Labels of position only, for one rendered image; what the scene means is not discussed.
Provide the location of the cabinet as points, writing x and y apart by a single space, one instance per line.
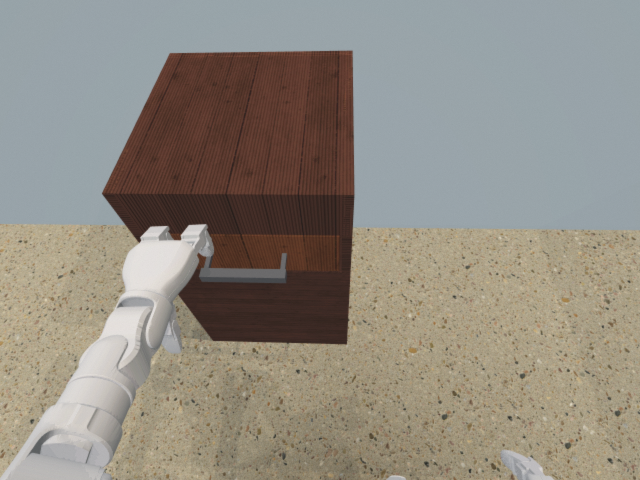
249 143

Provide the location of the left robot forearm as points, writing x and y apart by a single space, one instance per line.
85 423

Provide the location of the handle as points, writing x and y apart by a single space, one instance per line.
241 275

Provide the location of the right robot hand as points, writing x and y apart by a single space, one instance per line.
522 467

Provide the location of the left robot hand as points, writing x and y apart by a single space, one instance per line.
163 265

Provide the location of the left robot upper arm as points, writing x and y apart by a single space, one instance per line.
42 467

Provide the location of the drawer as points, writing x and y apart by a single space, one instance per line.
250 251

